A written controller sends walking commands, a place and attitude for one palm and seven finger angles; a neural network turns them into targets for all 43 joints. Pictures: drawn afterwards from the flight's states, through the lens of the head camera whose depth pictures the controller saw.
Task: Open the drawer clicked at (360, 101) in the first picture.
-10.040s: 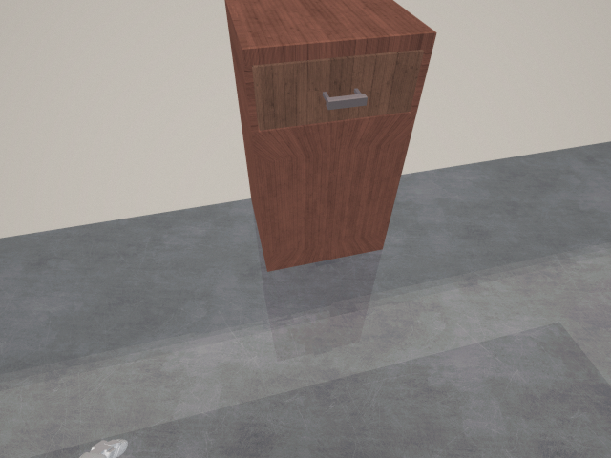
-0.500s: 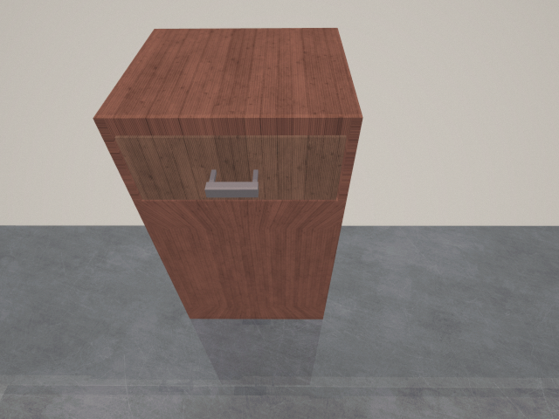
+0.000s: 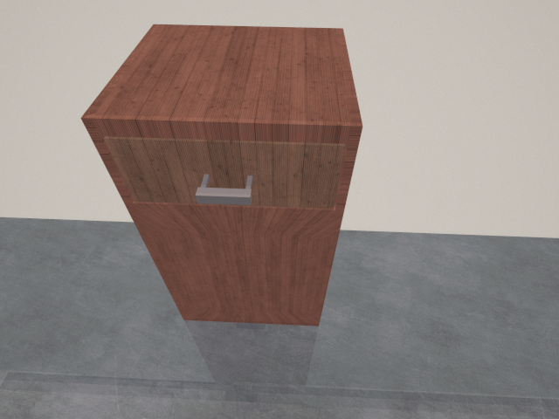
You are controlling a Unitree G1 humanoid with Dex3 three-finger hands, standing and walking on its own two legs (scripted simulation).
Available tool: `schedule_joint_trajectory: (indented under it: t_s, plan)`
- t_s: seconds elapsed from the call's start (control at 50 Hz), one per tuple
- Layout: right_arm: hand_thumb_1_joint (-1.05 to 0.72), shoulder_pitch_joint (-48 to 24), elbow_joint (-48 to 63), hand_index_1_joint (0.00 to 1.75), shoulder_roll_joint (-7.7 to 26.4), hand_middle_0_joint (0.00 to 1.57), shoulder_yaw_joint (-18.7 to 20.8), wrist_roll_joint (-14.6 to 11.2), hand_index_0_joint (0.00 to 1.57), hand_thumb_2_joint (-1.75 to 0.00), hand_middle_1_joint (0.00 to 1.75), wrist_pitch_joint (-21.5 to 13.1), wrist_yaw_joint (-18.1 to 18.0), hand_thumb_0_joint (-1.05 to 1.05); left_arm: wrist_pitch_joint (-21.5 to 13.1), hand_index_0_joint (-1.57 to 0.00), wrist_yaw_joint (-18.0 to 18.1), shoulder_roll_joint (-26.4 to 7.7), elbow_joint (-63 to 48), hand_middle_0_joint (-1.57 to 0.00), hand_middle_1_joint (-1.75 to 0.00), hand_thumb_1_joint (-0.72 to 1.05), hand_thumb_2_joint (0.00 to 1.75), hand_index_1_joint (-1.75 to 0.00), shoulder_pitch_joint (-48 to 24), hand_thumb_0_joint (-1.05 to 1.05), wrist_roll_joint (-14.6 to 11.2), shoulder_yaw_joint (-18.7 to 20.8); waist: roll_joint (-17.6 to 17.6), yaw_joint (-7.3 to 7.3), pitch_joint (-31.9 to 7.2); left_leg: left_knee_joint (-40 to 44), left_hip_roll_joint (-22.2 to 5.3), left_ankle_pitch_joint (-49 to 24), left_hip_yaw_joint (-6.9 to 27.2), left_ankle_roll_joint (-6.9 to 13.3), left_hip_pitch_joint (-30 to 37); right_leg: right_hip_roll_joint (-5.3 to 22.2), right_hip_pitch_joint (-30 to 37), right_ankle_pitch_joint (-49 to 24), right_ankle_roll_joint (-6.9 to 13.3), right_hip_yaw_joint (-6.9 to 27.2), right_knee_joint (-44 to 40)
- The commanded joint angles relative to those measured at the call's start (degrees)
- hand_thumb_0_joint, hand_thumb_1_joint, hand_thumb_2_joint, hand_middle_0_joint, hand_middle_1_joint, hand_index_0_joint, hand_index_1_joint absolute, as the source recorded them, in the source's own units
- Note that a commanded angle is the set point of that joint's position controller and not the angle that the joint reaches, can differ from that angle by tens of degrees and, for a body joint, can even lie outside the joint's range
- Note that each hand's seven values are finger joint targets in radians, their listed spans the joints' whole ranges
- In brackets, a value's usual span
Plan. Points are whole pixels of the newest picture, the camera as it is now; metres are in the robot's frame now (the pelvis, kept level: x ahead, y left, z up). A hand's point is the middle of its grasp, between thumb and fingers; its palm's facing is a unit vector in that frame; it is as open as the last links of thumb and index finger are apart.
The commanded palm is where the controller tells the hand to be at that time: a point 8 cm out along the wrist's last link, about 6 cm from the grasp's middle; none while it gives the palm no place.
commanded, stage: raise the hand with hooked fingers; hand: left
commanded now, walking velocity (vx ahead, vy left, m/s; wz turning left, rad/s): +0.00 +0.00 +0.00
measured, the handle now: (226, 188) +0.53 +0.16 -0.01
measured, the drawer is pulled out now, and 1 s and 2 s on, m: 0.00 0.00 0.00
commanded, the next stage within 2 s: move the hooked fingers above the handle in 1.80 s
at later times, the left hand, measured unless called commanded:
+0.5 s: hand (135, 399) +0.15 +0.22 -0.04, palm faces +0.08 -0.05 -1.00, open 9.6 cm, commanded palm +0.15 +0.22 +0.02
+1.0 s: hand (131, 307) +0.25 +0.23 +0.04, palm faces +0.13 -0.07 -0.99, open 12.5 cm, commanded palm +0.22 +0.23 +0.10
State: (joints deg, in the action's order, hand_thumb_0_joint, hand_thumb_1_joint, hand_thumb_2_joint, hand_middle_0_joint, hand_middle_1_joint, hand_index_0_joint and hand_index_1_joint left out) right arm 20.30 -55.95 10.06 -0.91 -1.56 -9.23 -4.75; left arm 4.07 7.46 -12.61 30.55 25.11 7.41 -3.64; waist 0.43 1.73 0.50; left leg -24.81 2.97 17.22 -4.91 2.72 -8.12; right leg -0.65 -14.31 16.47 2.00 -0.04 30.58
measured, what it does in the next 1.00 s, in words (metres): stands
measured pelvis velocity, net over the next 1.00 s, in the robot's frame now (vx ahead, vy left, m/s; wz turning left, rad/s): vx -0.01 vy -0.01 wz -0.01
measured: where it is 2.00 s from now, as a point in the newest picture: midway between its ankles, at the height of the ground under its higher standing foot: outside the picture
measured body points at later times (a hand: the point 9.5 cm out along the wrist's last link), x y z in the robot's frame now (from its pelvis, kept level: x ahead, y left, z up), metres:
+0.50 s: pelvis -0.03 -0.05 -0.05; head +0.02 -0.06 +0.40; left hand +0.14 +0.22 +0.01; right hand +0.26 -0.23 -0.12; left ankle -0.04 +0.09 -0.74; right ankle +0.00 -0.10 -0.74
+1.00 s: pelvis -0.01 -0.01 -0.01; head +0.01 -0.04 +0.43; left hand +0.23 +0.23 +0.09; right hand +0.16 -0.27 -0.13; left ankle -0.04 +0.09 -0.74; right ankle -0.01 -0.10 -0.74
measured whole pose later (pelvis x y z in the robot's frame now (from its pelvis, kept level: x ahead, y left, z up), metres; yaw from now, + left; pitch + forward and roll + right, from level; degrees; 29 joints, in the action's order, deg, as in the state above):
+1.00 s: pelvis -0.01 -0.01 -0.01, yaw -1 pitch +5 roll +1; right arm 8.7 -36.9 17.1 3.6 1.7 5.8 -1.4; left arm 0.4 19.7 -23.5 -1.3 11.2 57.2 -1.5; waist -3.0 3.8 -3.0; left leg -36.0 2.8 20.9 -1.1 2.0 -20.5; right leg -2.4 -25.2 18.2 3.0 0.1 38.0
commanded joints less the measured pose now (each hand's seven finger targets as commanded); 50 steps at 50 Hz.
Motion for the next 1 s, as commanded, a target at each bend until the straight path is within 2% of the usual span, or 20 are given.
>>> schedule_joint_trajectory:
  t_s: [0.0,0.02,0.04,0.06,0.1,0.14,0.18,0.22,0.26,0.3,0.34,0.36,0.42,0.46,0.56,0.62,0.72,0.82,0.9,0.98]
  plan:
    - [-0.90,-11.56,16.92,0.30,11.27,0.20,2.66,0.03,0.20,-0.90,0.30,-8.29,-0.41,0.00,-1.85,-0.21,6.55,-5.83,-35.22,-0.21,-0.39,0.76,0.84,-0.39,-11.09,0.00,10.86,-1.62,-6.41,-2.67,-5.19,-0.48,-5.19,-19.06,7.89,-1.82,-2.97,0.17,-6.90,-5.12,1.27,0.84,-0.77]
    - [-0.90,-12.53,18.62,0.30,12.00,0.20,2.40,1.41,0.20,-0.90,0.30,-7.63,0.06,0.00,-2.37,-0.21,8.03,-7.75,-34.53,-0.21,-0.40,0.74,0.83,-0.40,-10.33,0.00,16.52,-1.48,-3.39,-3.35,-2.68,-2.86,-3.97,-16.74,8.18,-1.55,-6.62,-0.33,-9.28,-5.54,1.89,1.31,-0.60]
    - [-0.90,-12.94,21.18,0.30,12.23,0.20,2.75,2.29,0.20,-0.90,0.30,-6.32,0.89,0.00,-1.80,-0.21,9.21,-7.81,-32.54,-0.21,-0.42,0.71,0.82,-0.42,-6.71,0.00,21.09,-0.91,0.51,-2.43,-4.11,-4.77,-2.81,-16.98,8.30,-1.05,-9.06,-0.55,-9.11,-5.55,2.24,2.22,-0.22]
    - [-0.90,-13.10,22.87,0.30,11.49,0.20,3.48,3.03,0.20,-0.90,0.30,-4.38,1.91,0.00,-1.37,-0.22,10.30,-7.35,-29.93,-0.22,-0.43,0.69,0.81,-0.43,-1.16,0.00,25.99,-0.14,6.71,-0.57,-5.66,-6.39,-2.33,-17.42,7.31,-1.26,-10.77,-0.89,-9.05,-4.20,2.16,2.34,0.27]
    - [-0.90,-15.80,26.48,0.30,11.40,0.20,4.54,3.95,0.20,-0.90,0.30,0.27,4.21,0.00,-1.19,-0.22,11.63,-4.38,-24.20,-0.22,-0.47,0.64,0.79,-0.47,13.17,0.00,35.02,-1.37,14.63,2.85,-2.15,-7.70,-1.51,-12.19,5.58,-1.92,-17.44,-0.98,-9.89,-2.10,2.07,3.42,0.91]
    - [-0.90,-17.71,28.84,0.30,11.06,0.20,5.05,3.61,0.20,-0.90,0.30,5.31,6.73,0.00,-2.86,-0.22,11.63,-4.51,-23.46,-0.22,-0.50,0.60,0.77,-0.50,20.66,0.00,41.82,-0.20,16.52,6.10,-3.22,-8.40,-0.81,-11.25,3.80,-2.42,-22.71,-0.22,-5.95,-9.53,2.47,6.53,2.38]
    - [-0.90,-21.37,31.71,0.30,10.64,0.20,4.19,2.83,0.20,-0.90,0.30,8.20,7.99,0.00,-6.47,-0.22,12.74,-8.92,-28.49,-0.22,-0.53,0.55,0.75,-0.53,16.70,0.00,46.60,2.68,14.98,7.49,-8.04,-9.81,0.07,-11.07,3.14,-2.59,-25.25,0.47,-2.71,-14.44,2.30,8.65,5.49]
    - [-0.90,-23.03,33.27,0.30,10.01,0.20,3.53,2.96,0.20,-0.90,0.30,9.74,8.47,0.00,-8.81,-0.23,15.08,-12.74,-32.58,-0.23,-0.55,0.50,0.73,-0.55,13.58,0.00,50.50,5.71,8.59,8.41,-10.72,-11.17,0.85,-9.69,2.99,-2.40,-25.68,0.44,-2.93,-13.53,2.54,10.47,7.12]
    - [-0.90,-23.66,34.06,0.30,9.48,0.20,3.95,4.38,0.20,-0.90,0.30,11.32,8.33,0.00,-9.55,-0.23,18.49,-16.79,-40.82,-0.23,-0.58,0.46,0.71,-0.58,2.81,0.00,54.95,8.68,-0.90,7.60,-13.35,-13.64,1.98,-6.18,3.31,-1.69,-25.09,0.12,-6.24,-7.25,2.95,12.51,7.67]
    - [-0.90,-22.47,34.25,0.30,8.34,0.20,4.01,5.63,0.20,-0.90,0.30,11.96,7.48,0.00,-9.88,-0.24,22.51,-17.96,-43.37,-0.24,-0.62,0.41,0.69,-0.62,-4.53,0.00,57.35,10.22,-7.70,6.07,-18.82,-17.59,2.23,-8.21,3.95,-0.99,-21.65,-0.31,-9.09,-10.20,3.20,12.87,9.93]
    - [-0.90,-22.25,32.97,0.30,7.86,0.20,4.07,6.89,0.20,-0.90,0.30,12.55,6.22,0.00,-11.96,-0.24,25.71,-21.03,-49.68,-0.24,-0.64,0.36,0.67,-0.64,-18.45,0.00,58.14,12.00,-4.26,2.56,-22.72,-22.63,2.23,-6.62,5.62,-0.35,-20.53,0.51,-14.00,-7.79,2.34,15.02,10.79]
    - [-0.90,-22.26,32.80,0.30,7.44,0.20,4.30,6.89,0.20,-0.90,0.30,12.35,5.48,0.00,-13.24,-0.24,26.81,-19.72,-50.47,-0.24,-0.66,0.34,0.66,-0.66,-21.26,0.00,57.31,10.59,-4.13,1.48,-23.22,-24.21,2.11,-5.43,5.94,-0.05,-19.82,1.05,-15.50,-6.04,2.10,15.71,10.46]
    - [-0.90,-22.05,32.03,0.30,7.68,0.20,4.54,6.92,0.20,-0.90,0.30,10.93,4.72,0.00,-16.38,-0.25,27.29,-19.04,-48.77,-0.25,-0.70,0.27,0.63,-0.70,-21.70,0.00,54.81,9.45,-3.55,-0.93,-21.38,-27.76,2.14,-3.12,6.60,0.11,-19.70,1.36,-20.00,-2.56,1.96,15.93,9.68]
    - [-0.90,-22.40,31.17,0.30,8.03,0.20,4.70,6.72,0.20,-0.90,0.30,10.74,4.62,0.00,-14.78,-0.25,26.25,-17.60,-45.61,-0.25,-0.74,0.22,0.61,-0.74,-22.68,0.00,52.98,7.45,-2.25,-2.44,-20.35,-27.10,1.99,-2.17,6.80,0.30,-21.35,1.15,-18.53,-3.30,1.41,15.16,8.71]
    - [-0.90,-24.16,31.77,0.30,8.13,0.20,2.91,3.82,0.20,-0.90,0.30,13.54,4.04,0.00,-0.16,-0.26,17.68,-17.19,-34.17,-0.26,-0.81,0.11,0.56,-0.81,-14.22,0.00,49.61,5.59,6.66,1.45,-18.87,-17.72,1.41,-2.77,5.09,-0.61,-26.80,2.86,-1.25,-13.35,-1.21,14.68,4.03]
    - [-0.90,-25.18,32.51,0.30,8.11,0.20,1.36,2.53,0.20,-0.90,0.30,13.99,2.83,0.00,3.53,-0.26,11.85,-19.68,-35.65,-0.26,-0.86,0.04,0.53,-0.86,-13.25,0.00,47.44,6.45,8.53,3.22,-17.43,-13.07,0.77,-3.09,4.91,-0.90,-25.95,3.55,5.50,-16.27,-2.20,14.86,3.44]
    - [-0.90,-23.55,32.04,0.30,8.25,0.20,1.00,3.06,0.20,-0.90,0.30,12.86,2.62,0.00,-0.53,-0.27,7.93,-21.23,-41.26,-0.27,-0.93,-0.08,0.48,-0.93,-12.88,0.00,47.95,8.59,4.01,4.48,-14.91,-8.60,0.21,-5.63,5.23,-0.59,-21.21,2.73,6.54,-14.56,-0.99,11.41,1.95]
    - [-0.90,-22.07,31.10,0.30,8.51,0.20,2.93,3.95,0.20,-0.90,0.30,11.52,2.92,0.00,-6.09,-0.28,13.23,-22.28,-47.75,-0.28,-1.00,-0.20,0.43,-1.00,-17.97,0.00,49.34,11.88,-3.30,4.17,-18.05,-8.06,0.73,-9.40,5.43,-0.45,-15.95,1.78,4.85,-15.02,0.56,9.31,2.21]
    - [-0.90,-20.99,29.64,0.30,9.08,0.20,4.29,3.44,0.20,-0.90,0.30,11.49,3.54,0.00,-5.23,-0.29,16.12,-20.93,-44.01,-0.29,-1.07,-0.29,0.39,-1.07,-23.15,0.00,50.19,10.47,-3.81,2.64,-16.89,-7.96,0.35,-11.04,5.38,-0.51,-12.71,0.88,0.36,-12.91,1.08,6.09,2.14]
    - [-0.90,-21.63,29.39,0.30,9.84,0.20,4.70,2.08,0.20,-0.90,0.30,12.31,3.48,0.00,-0.95,-0.29,13.31,-19.86,-42.19,-0.29,-1.12,-0.38,0.35,-1.12,-29.23,0.00,48.67,6.44,-1.70,2.03,-16.63,-5.99,-0.28,-12.61,5.27,-0.63,-9.72,0.66,0.74,-12.88,0.70,3.71,0.98]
